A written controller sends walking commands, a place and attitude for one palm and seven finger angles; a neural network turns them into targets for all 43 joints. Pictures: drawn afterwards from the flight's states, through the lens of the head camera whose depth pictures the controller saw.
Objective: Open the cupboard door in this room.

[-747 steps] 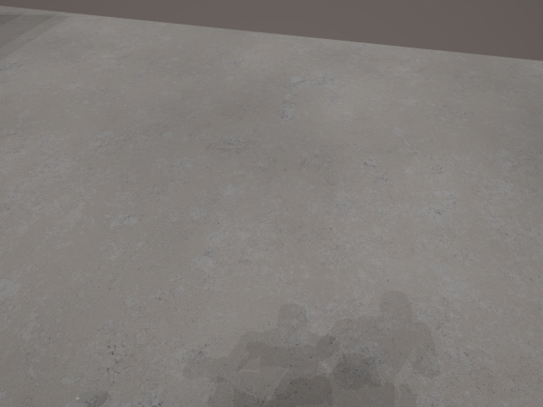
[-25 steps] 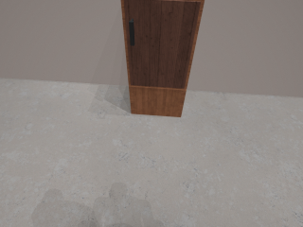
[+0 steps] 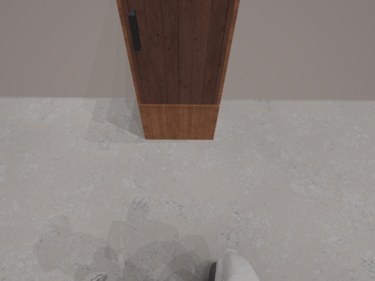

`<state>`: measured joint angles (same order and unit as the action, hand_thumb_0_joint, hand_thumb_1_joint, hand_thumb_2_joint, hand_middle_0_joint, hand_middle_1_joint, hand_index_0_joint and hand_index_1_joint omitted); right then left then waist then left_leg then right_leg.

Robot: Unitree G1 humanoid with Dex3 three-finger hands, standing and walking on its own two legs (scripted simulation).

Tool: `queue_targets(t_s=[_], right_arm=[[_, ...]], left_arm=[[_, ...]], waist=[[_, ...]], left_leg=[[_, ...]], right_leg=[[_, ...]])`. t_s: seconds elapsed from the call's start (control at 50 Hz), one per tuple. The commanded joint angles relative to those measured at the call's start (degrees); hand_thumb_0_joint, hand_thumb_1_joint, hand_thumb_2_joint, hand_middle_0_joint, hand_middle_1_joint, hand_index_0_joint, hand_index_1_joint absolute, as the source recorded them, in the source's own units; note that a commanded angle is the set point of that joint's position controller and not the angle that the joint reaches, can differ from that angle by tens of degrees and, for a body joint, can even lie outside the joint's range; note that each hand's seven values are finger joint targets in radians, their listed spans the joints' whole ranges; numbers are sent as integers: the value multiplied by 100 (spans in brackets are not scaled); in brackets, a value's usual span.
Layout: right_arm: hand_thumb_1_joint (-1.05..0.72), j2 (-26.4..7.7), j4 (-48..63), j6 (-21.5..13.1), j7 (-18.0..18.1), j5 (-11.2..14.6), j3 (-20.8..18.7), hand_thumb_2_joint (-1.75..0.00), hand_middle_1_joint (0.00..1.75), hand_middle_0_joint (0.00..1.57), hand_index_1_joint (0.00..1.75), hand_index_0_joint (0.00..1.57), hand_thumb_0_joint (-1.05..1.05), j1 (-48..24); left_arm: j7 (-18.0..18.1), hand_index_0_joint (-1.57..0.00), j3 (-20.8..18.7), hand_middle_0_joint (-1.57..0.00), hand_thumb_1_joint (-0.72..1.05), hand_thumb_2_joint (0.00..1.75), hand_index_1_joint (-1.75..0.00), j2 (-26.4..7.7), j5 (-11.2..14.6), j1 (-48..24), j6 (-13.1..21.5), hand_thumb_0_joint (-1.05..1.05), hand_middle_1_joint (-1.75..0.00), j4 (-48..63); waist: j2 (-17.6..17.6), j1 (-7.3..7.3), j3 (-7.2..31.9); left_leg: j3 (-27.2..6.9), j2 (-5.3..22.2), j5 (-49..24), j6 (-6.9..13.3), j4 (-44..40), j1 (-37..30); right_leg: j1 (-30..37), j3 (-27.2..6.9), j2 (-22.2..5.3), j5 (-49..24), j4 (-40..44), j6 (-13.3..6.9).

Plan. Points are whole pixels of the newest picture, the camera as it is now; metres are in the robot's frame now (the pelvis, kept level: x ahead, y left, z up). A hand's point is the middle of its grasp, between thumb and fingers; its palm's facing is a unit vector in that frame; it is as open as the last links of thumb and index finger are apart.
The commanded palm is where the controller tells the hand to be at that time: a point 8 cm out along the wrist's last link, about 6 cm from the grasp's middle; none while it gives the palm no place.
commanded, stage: take the last steps up to it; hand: left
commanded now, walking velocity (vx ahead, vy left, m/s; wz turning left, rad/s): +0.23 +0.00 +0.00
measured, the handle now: (135, 30) +0.96 +0.23 +0.01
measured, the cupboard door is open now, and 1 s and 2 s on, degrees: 0 0 0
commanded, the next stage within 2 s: come to a stop and stand still in 0.86 s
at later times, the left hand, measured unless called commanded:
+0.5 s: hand (115, 260) +0.19 +0.19 -0.18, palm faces +0.13 -0.97 -0.19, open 7.3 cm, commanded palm none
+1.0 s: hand (144, 163) +0.47 +0.15 -0.17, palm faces -0.01 -0.98 -0.22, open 7.4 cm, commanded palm none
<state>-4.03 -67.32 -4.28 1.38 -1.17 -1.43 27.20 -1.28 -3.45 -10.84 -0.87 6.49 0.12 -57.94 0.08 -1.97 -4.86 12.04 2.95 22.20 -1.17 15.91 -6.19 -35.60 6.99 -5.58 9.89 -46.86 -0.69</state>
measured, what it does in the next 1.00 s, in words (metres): walks ahead: right foot, then left foot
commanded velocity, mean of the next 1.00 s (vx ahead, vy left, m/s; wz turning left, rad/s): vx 0.21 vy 0.02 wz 0.01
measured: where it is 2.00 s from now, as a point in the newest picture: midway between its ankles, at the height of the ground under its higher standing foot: (183, 235)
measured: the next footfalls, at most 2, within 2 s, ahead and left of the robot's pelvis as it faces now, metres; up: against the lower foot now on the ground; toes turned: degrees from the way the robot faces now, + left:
right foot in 0.10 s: +0.22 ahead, -0.12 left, +0.00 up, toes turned -9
left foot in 0.50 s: +0.32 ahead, +0.12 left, +0.00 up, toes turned +11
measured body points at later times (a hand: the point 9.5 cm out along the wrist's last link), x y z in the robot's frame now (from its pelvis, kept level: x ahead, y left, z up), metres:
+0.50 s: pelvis +0.21 +0.00 +0.00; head +0.22 +0.02 +0.45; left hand +0.18 +0.24 -0.16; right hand +0.33 -0.23 -0.13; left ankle +0.27 +0.12 -0.73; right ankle +0.18 -0.12 -0.73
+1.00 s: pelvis +0.38 -0.03 -0.01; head +0.40 -0.05 +0.44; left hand +0.47 +0.20 -0.15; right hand +0.28 -0.23 -0.18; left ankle +0.28 +0.11 -0.72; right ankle +0.45 -0.12 -0.73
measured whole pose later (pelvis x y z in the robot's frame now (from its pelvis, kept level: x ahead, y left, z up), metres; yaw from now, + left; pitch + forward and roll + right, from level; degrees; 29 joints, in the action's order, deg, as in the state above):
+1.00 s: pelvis +0.38 -0.03 -0.01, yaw +0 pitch -2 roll +1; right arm -7.7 -67.3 -1.0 0.6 -0.7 -2.5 23.4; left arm -0.5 -2.3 -9.3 -1.0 7.8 2.9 -59.7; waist -1.6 -2.2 -4.9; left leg 7.7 5.2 27.5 -1.5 39.6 7.5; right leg -21.4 8.6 -3.9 12.2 -36.0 -3.2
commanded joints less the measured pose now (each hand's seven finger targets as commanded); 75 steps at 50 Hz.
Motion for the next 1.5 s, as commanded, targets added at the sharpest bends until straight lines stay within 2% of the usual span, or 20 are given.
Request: queue_targets(t_s=[0.0, 0.04, 0.08, 0.1, 0.14, 0.22, 0.38, 0.46, 0.5, 0.52, 0.66, 0.84, 0.9, 0.94, 1.0, 1.06, 1.34, 1.36, 1.44, 1.48], right_arm=[[-90, -1238, 155, -42, 70, 25, -277, -90, 30, 20, 30, 20, 0, 52], [-90, -1252, 200, -7, 20, 63, -293, -90, 30, 20, 30, 20, 0, -70], [-90, -675, 427, 32, -5, 176, -187, -90, 30, 20, 30, 20, 0, 258], [-90, -659, 495, 105, -11, 181, -185, -90, 30, 20, 30, 20, 0, 30], [-90, -735, 624, 170, -63, 61, -225, -90, 30, 20, 30, 20, 0, -554], [-90, -574, 539, 347, -123, -32, -155, -90, 30, 20, 30, 20, 0, -315], [-90, -762, 1070, 237, -278, 7, -154, -90, 30, 20, 30, 20, 0, -1549], [-90, -1049, 910, 146, -258, -4, -207, -90, 30, 20, 30, 20, 0, -1031], [-90, -1944, 699, 116, -172, -96, -417, -90, 30, 20, 30, 20, 0, -7], [-90, -1930, 603, 146, -133, -85, -405, -90, 30, 20, 30, 20, 0, 202], [-90, -1158, 739, -45, -38, 3, -209, -90, 30, 20, 30, 20, 0, -598], [-90, -1217, 421, 72, -18, -37, -266, -90, 30, 20, 30, 20, 0, -365], [-90, -1126, 380, 123, -16, -4, -231, -90, 30, 20, 30, 20, 0, -450], [-90, -607, 503, 105, -86, 74, -137, -90, 30, 20, 30, 20, 0, -270], [-90, -716, 419, 335, 15, 97, -124, -90, 30, 20, 30, 20, 0, -405], [-90, -559, 322, 517, 7, 124, -122, -90, 30, 20, 30, 20, 0, -375], [-90, -977, 1104, 608, -94, 83, -226, -90, 30, 20, 30, 20, 0, -1355], [-90, -1382, 1529, 449, -85, 105, -297, -90, 30, 20, 30, 20, 0, -1098], [-90, -1624, 2008, 473, -78, -51, -191, -90, 30, 20, 30, 20, 0, -1293], [-90, -1587, 2109, 458, -28, -34, -157, -90, 30, 20, 30, 20, 0, -1589]], left_arm=[[5, -20, 15, -20, 90, 90, -30, -106, -36, 570, 212, 0, -30, 206], [92, -20, -98, -20, 90, 90, -30, -533, -95, 1966, 322, 0, -30, -268], [196, -20, -284, -20, 90, 90, -30, -1505, -7, 2575, 365, 0, -30, -471], [195, -20, -292, -20, 90, 90, -30, -1479, 40, 2063, 378, 0, -30, -310], [235, -20, -163, -20, 90, 90, -30, -925, 32, 1023, 342, 0, -30, -50], [226, -20, -31, -20, 90, 90, -30, -561, -46, 601, 416, 0, -30, -44], [151, -20, -76, -20, 90, 90, -30, -823, -60, 1006, 413, 0, -30, -252], [147, -20, -71, -20, 90, 90, -30, -794, -16, 936, 312, 0, -30, -274], [72, -20, 24, -20, 90, 90, -30, -301, 22, 916, 299, 0, -30, -34], [122, -20, 44, -20, 90, 90, -30, -418, -36, 603, 289, 0, -30, 95], [55, -20, 27, -20, 90, 90, -30, -138, -64, 938, 179, 0, -30, -165], [54, -20, 79, -20, 90, 90, -30, -52, -41, 291, 147, 0, -30, 99], [77, -20, 11, -20, 90, 90, -30, -275, -59, 1090, 218, 0, -30, -211], [179, -20, -167, -20, 90, 90, -30, -1169, -70, 2152, 335, 0, -30, -518], [288, -20, -16, -20, 90, 90, -30, -798, 22, 939, 299, 0, -30, -196], [375, -20, -24, -20, 90, 90, -30, -642, -26, 464, 179, 0, -30, 13], [356, -20, -194, -20, 90, 90, -30, -1097, -121, 414, -43, 0, -30, 260], [614, -20, -82, -20, 90, 90, -30, -1129, -92, 787, 67, 0, -30, 326], [421, -20, 105, -20, 90, 90, -30, -544, -13, 823, -151, 0, -30, 597], [360, -20, 142, -20, 90, 90, -30, -558, -53, 674, -248, 0, -30, 619]], waist=[[-789, 478, 67], [-457, 1071, 820], [1066, 898, 1654], [1080, 837, 1654], [161, 499, 526], [512, 24, 572], [580, 306, 183], [-133, -54, 221], [-1962, -423, 395], [-1869, -537, 400], [-545, 163, 336], [-834, 67, -10], [-501, 468, 231], [1609, 784, 856], [797, 330, 482], [520, 184, 545], [1124, 286, 841], [-32, 4, 2070], [-1059, 260, 561], [-1481, 216, -164]], left_leg=[[-215, 1284, -5368, 633, 700, 427], [-142, 943, -4731, 337, 2736, 1226], [-660, -222, 1258, 113, 6248, 3404], [-1310, 64, 1005, 171, 6670, 3423], [-1420, 517, 195, 195, 6462, 3732], [-1055, 588, -242, -35, 4960, 3105], [-641, 407, -609, -83, 2456, 2904], [-431, 250, -907, -65, 1196, 1103], [-2894, 2021, -101, 758, -158, 62], [-3384, 2281, -22, 1045, -466, 284], [-1378, 1440, -2343, 903, -434, 1047], [-905, 1337, -2859, 883, 30, 1155], [-610, 989, -2299, 525, 998, 1757], [-78, -9, 511, 86, 3415, 3460], [-1254, 307, 847, 23, 4313, 2945], [-1163, 231, 471, -47, 3801, 2520], [-1027, -83, 120, -125, 2361, 2324], [-724, -297, 108, -176, 1907, 2135], [-1872, 1092, -1758, 562, 391, 2353], [-2043, 947, -1797, 725, 1, 2801]], right_leg=[[1501, 281, 468, -270, 1049, -235], [3609, 160, 394, -1107, 1691, -307], [4958, -3013, -2158, -3800, 2092, -1401], [4232, -3166, -2212, -2280, 2556, -1453], [2753, -2530, -1846, -21, 3043, -1159], [1757, -1078, -1182, -338, 3246, -753], [2275, -956, -1192, 196, 3352, -806], [1513, -492, -774, 875, 2515, -442], [116, 410, 335, 2029, -138, 76], [-140, -114, 269, 2423, -1233, 21], [166, -432, -208, 661, -1598, 194], [1055, 29, 37, 454, 839, 145], [2653, 185, 208, -290, 1795, 61], [4405, -2113, -1649, -1447, 2585, -640], [2656, -1934, -1831, -2140, 3086, -1025], [2213, -1010, -1484, -2997, 2777, -907], [2560, -1060, -1276, -1674, 2624, -885], [3636, -1694, -1409, -4050, 1796, -783], [1800, -122, 8, 989, 1144, -36], [1562, -344, 303, 1601, 472, -3]])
